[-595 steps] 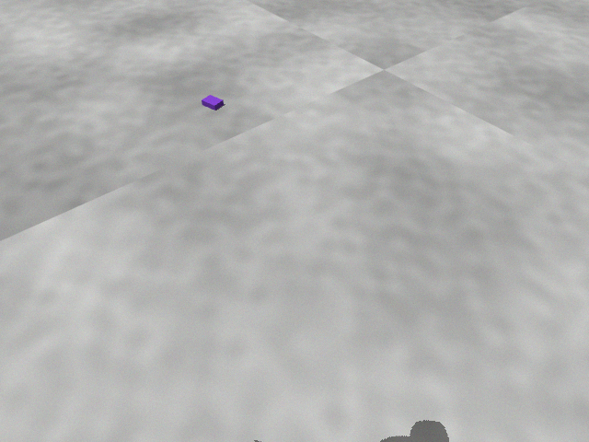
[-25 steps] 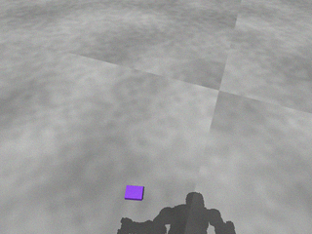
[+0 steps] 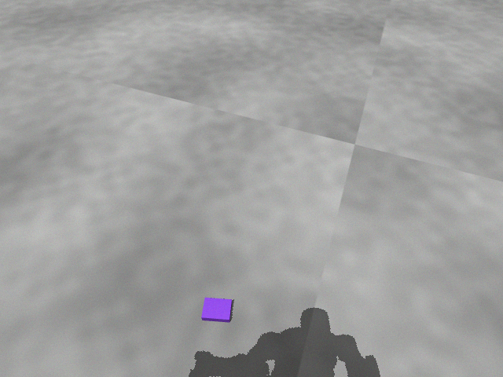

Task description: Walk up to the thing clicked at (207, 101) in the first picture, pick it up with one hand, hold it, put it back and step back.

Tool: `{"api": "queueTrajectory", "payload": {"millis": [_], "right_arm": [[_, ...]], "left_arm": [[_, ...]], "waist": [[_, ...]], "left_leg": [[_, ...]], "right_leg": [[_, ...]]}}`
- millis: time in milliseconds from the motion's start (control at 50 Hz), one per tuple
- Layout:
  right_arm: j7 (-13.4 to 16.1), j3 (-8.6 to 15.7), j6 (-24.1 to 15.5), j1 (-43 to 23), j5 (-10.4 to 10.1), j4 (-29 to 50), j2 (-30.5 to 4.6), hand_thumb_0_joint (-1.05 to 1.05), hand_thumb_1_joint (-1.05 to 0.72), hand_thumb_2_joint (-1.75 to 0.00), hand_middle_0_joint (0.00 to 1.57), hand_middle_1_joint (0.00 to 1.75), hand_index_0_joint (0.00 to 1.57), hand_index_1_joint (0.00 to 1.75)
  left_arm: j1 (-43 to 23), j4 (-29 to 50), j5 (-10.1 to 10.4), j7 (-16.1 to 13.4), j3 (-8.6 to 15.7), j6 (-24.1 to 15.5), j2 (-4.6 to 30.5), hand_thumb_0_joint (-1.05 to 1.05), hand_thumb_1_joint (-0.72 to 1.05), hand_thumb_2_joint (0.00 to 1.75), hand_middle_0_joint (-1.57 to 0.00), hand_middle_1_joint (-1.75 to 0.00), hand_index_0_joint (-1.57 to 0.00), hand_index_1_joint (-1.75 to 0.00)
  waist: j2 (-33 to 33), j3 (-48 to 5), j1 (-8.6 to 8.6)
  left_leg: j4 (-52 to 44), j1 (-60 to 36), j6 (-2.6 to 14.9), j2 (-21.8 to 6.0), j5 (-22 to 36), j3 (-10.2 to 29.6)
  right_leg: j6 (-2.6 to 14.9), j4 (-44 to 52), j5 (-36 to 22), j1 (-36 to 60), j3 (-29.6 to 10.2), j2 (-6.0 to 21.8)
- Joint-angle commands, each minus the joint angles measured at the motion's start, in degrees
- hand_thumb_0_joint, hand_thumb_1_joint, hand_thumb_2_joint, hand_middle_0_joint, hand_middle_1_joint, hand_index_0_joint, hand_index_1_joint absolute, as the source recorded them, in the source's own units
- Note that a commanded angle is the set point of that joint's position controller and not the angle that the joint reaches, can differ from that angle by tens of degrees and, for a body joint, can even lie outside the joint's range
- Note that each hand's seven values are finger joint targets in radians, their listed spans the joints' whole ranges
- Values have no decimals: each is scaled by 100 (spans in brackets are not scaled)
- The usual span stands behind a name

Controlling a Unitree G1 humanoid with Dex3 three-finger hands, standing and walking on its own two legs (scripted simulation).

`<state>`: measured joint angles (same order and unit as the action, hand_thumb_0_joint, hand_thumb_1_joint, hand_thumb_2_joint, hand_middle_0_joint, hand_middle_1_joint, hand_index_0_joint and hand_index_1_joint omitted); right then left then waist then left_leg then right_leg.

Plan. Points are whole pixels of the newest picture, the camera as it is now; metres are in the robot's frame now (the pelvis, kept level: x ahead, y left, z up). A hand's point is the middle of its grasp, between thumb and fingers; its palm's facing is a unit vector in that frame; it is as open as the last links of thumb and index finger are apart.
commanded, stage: stand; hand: left
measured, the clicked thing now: (217, 309) +0.47 +0.15 -0.77
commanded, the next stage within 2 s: walk up in 0.40 s
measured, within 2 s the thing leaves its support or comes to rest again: neither
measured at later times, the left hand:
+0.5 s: hand out of the picture +0.07 +0.26 -0.16, palm faces -0.05 -0.93 -0.36, open 7.4 cm
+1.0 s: hand out of the picture +0.08 +0.14 -0.17, palm faces +0.01 -0.94 -0.35, open 7.4 cm
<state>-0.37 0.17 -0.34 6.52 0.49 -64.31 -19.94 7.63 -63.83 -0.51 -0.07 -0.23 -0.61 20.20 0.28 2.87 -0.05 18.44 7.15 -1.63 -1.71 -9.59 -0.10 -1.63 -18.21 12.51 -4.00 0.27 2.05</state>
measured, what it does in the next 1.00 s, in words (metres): steps to the right: right foot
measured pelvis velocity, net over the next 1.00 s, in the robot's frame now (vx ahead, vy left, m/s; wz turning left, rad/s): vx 0.03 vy -0.11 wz -0.01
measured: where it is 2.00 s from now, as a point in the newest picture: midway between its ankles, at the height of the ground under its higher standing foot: outside the picture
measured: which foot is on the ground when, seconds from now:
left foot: down 0.00-0.70, up 0.72-1.00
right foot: down 0.00-0.42, up 0.44-0.68, down 0.70-1.00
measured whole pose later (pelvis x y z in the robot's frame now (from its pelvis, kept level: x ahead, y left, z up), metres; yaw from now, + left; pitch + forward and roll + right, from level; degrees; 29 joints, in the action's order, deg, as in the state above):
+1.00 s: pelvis +0.03 -0.11 -0.02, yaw +0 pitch -2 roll -1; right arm 0.0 2.6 1.8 13.6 1.4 -54.7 -22.4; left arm 14.3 -53.1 -1.2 0.3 2.5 -1.3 19.3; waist -2.0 6.0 -1.8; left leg 48.0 21.0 0.9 0.9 -28.4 4.5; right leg -0.1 -34.4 19.4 -12.8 1.4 0.2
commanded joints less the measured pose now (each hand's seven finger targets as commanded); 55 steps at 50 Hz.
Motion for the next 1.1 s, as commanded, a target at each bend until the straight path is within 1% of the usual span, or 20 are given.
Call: {"api": "queueTrajectory", "payload": {"millis": [0, 180, 360, 380, 400, 420, 440, 520, 620, 660, 680, 700, 720, 740, 800, 880, 960, 1000, 1040, 1080], "right_arm": [[67, 230, -95, -182, -3, 301, -1213, 0, -90, -90, 20, 30, 20, 30], [79, 215, -123, -161, -6, 325, -1220, 0, -90, -90, 20, 30, 20, 30], [90, 221, -120, -163, -4, 337, -1224, 0, -90, -90, 20, 30, 20, 30], [298, 610, -224, 981, 45, 308, -1943, 0, -90, -90, 20, 30, 20, 30], [407, 784, -243, 1350, 34, 252, -2308, 0, -90, -90, 20, 30, 20, 30], [477, 896, -287, 1497, 45, 300, -2389, 0, -90, -90, 20, 30, 20, 30], [529, 958, -328, 1307, 59, 477, -2442, 0, -90, -90, 20, 30, 20, 30], [533, 939, -411, 615, 218, 1031, -2061, 0, -90, -90, 20, 30, 20, 30], [382, 871, -309, -112, 287, 1464, -1960, 0, -90, -90, 20, 30, 20, 30], [339, 720, -166, 64, 263, 1466, -1528, 0, -90, -90, 20, 30, 20, 30], [328, 531, -101, 401, 188, 1520, -1025, 0, -90, -90, 20, 30, 20, 30], [320, 432, -35, 693, 103, 1549, -811, 0, -90, -90, 20, 30, 20, 30], [318, 592, -30, 638, 50, 1500, -1325, 0, -90, -90, 20, 30, 20, 30], [302, 647, -58, 673, 31, 1412, -1571, 0, -90, -90, 20, 30, 20, 30], [227, 556, -28, 1029, -75, 1080, -1503, 0, -90, -90, 20, 30, 20, 30], [154, 502, 68, 774, 73, 1259, -1374, 0, -90, -90, 20, 30, 20, 30], [93, 596, 92, 693, 132, 1464, -1452, 0, -90, -90, 20, 30, 20, 30], [45, 636, 82, 863, 127, 1467, -1390, 0, -90, -90, 20, 30, 20, 30], [9, 699, 29, 1086, 122, 1421, -1381, 0, -90, -90, 20, 30, 20, 30], [23, 818, -36, 719, 143, 1628, -1831, 0, -90, -90, 20, 30, 20, 30]], "left_arm": [[-92, 318, -12, -58, 246, -111, 1229, 0, 90, 90, -20, -30, -20, -30], [-133, 352, -6, -61, 266, -124, 1234, 0, 90, 90, -20, -30, -20, -30], [-132, 349, -12, -55, 281, -96, 1239, 0, 90, 90, -20, -30, -20, -30], [-287, 841, -329, 138, 769, 150, 1768, 0, 90, 90, -20, -30, -20, -30], [-327, 995, -338, 205, 747, 288, 1545, 0, 90, 90, -20, -30, -20, -30], [-290, 1124, -401, 241, 786, 426, 1585, 0, 90, 90, -20, -30, -20, -30], [-80, 1176, -378, 284, 812, 512, 1488, 0, 90, 90, -20, -30, -20, -30], [251, 1441, -245, 475, 883, 556, 1348, 0, 90, 90, -20, -30, -20, -30], [860, 1386, -176, 514, 886, 458, 1287, 0, 90, 90, -20, -30, -20, -30], [1574, 974, -201, 383, 940, 317, 1399, 0, 90, 90, -20, -30, -20, -30], [1671, 1021, -263, 293, 1041, 258, 1852, 0, 90, 90, -20, -30, -20, -30], [1121, 1321, -304, 218, 1039, 176, 2130, 0, 90, 90, -20, -30, -20, -30], [587, 1512, -301, 189, 1018, 173, 2285, 0, 90, 90, -20, -30, -20, -30], [187, 1610, -275, 166, 985, 184, 2365, 0, 90, 90, -20, -30, -20, -30], [132, 1512, -139, 55, 848, 32, 1787, 0, 90, 90, -20, -30, -20, -30], [704, 1443, -99, -63, 825, -173, 1796, 0, 90, 90, -20, -30, -20, -30], [663, 1558, -26, -180, 816, -246, 1898, 0, 90, 90, -20, -30, -20, -30], [418, 1659, 15, -211, 760, -229, 1854, 0, 90, 90, -20, -30, -20, -30], [204, 1707, 73, -220, 679, -175, 1763, 0, 90, 90, -20, -30, -20, -30], [316, 1769, 164, -219, 538, -126, 1258, 0, 90, 90, -20, -30, -20, -30]], "waist": [[25, -240, 24], [-70, -546, 20], [-32, -428, 11], [502, -330, 356], [-235, -187, 438], [-158, -114, 421], [-208, -144, 299], [-713, -22, -57], [-1413, -54, -415], [-221, -271, -616], [1369, -88, -698], [1866, 141, -413], [1166, 228, -286], [1086, 446, -143], [801, 164, 34], [488, 159, -209], [509, -76, -130], [557, -255, 43], [497, -457, 210], [-733, -630, 12]], "left_leg": [[-183, -187, 231, -574, 832, 409], [-89, -383, 250, -615, 1363, 376], [-137, -325, 255, -608, 1180, 374], [-35, -823, 654, -996, 1206, 921], [-220, -1334, 1120, -1695, 1097, 1663], [-367, -1240, 1396, -2180, 573, 2090], [-456, -927, 1611, -2522, 270, 2295], [-237, 34, 1340, -1872, -145, 1218], [483, 1228, 1060, -1295, -419, 319], [2191, 1931, 719, -584, -1420, -276], [3374, 2340, 480, -7, -2626, -554], [4258, 2501, 242, 366, -2887, 265], [4374, 2088, 225, 221, -2497, 616], [4364, 1817, 234, 39, -2474, 627], [3876, 2036, 221, -142, -1853, 828], [3084, 2005, 261, -52, -2033, 949], [2769, 1704, 286, -93, -1810, 645], [2151, 1235, 334, -27, -1389, 382], [1103, 372, 489, 138, -15, 234], [686, -257, 1090, -1017, 2447, 2001]], "right_leg": [[241, 382, -862, -255, -383, 564], [255, 227, -1456, -33, -366, 601], [271, 242, -1180, -108, -369, 585], [318, -926, -567, -1048, -47, 76], [249, -1778, 1143, -2123, 79, -139], [243, -2848, 1905, -2440, -437, -19], [250, -3585, 1880, -2536, -790, 108], [332, -3806, 1401, -2299, -1246, 297], [281, -1979, 961, -754, -200, 188], [151, -1029, 404, 420, 71, -293], [267, -83, 1082, 136, -961, 256], [608, 763, 2128, -899, -2901, 1256], [1245, 1068, 2951, -1461, -3406, 1651], [1503, 1003, 3196, -1971, -3451, 1699], [1157, 166, 1776, -934, -1933, 1101], [1476, -231, -518, -429, -2114, 1612], [1690, -865, -3241, -325, -1743, 1953], [1495, -1279, -3564, -438, -1306, 1751], [1005, -1949, -3165, -813, -744, 1283], [282, -3136, -963, -1686, 110, 36]]}}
